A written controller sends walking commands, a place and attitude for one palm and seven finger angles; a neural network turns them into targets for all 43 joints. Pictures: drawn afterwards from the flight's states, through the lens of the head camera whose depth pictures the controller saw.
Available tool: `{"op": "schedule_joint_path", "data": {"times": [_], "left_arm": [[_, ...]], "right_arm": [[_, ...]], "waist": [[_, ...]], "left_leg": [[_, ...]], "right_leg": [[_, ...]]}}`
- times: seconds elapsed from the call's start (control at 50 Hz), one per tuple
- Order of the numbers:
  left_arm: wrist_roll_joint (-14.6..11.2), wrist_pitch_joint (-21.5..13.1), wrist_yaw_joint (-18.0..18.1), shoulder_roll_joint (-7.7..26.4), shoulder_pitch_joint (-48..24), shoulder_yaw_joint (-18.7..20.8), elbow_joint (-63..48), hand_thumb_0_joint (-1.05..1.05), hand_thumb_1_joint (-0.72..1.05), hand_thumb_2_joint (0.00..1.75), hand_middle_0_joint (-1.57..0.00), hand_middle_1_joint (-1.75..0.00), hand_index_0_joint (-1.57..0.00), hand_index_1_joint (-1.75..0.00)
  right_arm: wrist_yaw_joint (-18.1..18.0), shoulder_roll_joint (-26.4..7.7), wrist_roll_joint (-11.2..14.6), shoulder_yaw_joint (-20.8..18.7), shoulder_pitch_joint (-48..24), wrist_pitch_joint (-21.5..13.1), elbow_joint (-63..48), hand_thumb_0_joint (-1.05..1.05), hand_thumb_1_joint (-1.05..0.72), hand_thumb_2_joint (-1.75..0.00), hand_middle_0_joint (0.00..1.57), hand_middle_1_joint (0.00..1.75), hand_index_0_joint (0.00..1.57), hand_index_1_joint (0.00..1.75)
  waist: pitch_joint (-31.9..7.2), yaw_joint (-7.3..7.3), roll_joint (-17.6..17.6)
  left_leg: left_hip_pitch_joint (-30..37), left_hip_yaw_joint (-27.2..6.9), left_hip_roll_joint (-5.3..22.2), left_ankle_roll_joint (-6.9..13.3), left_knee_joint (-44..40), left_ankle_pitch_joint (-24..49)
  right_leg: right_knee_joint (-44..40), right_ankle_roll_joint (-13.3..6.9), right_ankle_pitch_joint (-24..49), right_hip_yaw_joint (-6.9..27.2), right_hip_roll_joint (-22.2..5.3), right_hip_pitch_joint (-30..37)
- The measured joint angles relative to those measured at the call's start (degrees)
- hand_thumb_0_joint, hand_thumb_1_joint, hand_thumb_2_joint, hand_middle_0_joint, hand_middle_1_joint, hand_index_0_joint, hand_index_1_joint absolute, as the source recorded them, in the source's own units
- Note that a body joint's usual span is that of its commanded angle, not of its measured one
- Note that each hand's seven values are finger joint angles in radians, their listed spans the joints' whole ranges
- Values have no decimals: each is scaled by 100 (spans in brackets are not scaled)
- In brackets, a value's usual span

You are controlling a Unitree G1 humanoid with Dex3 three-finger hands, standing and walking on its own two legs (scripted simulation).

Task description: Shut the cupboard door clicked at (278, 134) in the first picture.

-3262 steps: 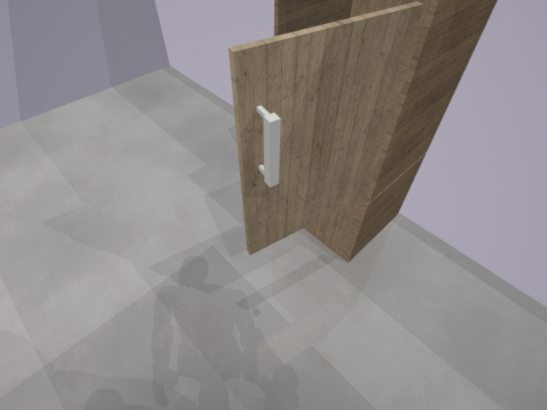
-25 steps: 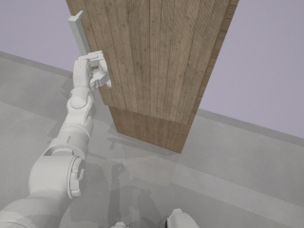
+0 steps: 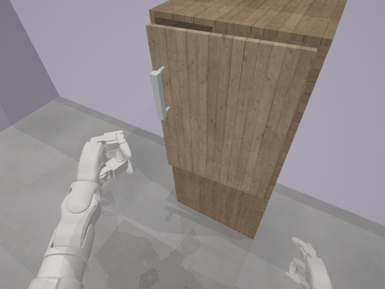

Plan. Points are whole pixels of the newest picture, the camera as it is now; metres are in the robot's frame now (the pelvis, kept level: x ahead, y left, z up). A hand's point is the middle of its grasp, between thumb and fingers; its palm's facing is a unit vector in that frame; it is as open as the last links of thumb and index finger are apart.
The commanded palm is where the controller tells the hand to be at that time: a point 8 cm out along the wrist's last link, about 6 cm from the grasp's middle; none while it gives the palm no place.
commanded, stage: draw the hand back to the body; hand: left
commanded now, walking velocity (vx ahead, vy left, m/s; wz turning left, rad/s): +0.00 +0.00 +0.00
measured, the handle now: (162, 93) +0.66 +0.14 +0.06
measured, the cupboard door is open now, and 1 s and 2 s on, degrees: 4 4 4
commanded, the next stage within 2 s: step back with the hand held close in 0.96 s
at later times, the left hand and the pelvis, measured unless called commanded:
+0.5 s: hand (44, 191) +0.23 +0.26 +0.16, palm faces +0.41 -0.83 -0.38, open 5.5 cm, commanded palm +0.17 +0.30 +0.18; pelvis +0.02 +0.01 +0.01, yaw +1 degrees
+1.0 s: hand (22, 207) +0.20 +0.27 +0.17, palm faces +0.48 -0.79 -0.39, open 7.4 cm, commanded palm +0.15 +0.30 +0.19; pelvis +0.01 +0.00 +0.01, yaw +0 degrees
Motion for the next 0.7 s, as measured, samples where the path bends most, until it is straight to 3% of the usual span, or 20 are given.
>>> {"op": "schedule_joint_path", "data": {"times": [0.1,0.24,0.6,0.7], "left_arm": [[221,198,373,55,628,-6,-706,2,90,90,-109,-126,-108,-126],[320,337,584,186,1454,213,-1655,2,90,90,-90,-106,-90,-106],[315,190,746,606,3430,1469,-3293,2,89,90,-42,-53,-41,-53],[333,102,833,587,3528,1611,-3356,2,89,90,-30,-40,-30,-40]], "right_arm": [[-65,137,-68,139,-247,57,-45,1,-90,-90,20,30,20,30],[-38,222,-180,252,-180,15,41,1,-90,-90,20,30,20,30],[-1,119,-257,-8,196,-165,412,1,-90,-90,20,30,20,30],[-45,59,-245,-71,183,-306,445,1,-90,-90,20,30,20,30]], "waist": [[142,137,-15],[272,273,61],[197,313,184],[239,379,184]], "left_leg": [[483,-53,-6,8,-445,177],[936,-91,-23,24,-872,314],[1164,-40,-16,44,-989,275],[1156,-61,-27,46,-955,288]], "right_leg": [[-461,-1,162,-57,-5,516],[-905,24,292,-99,-21,996],[-1023,61,270,-54,-11,1206],[-996,60,278,-74,-24,1211]]}}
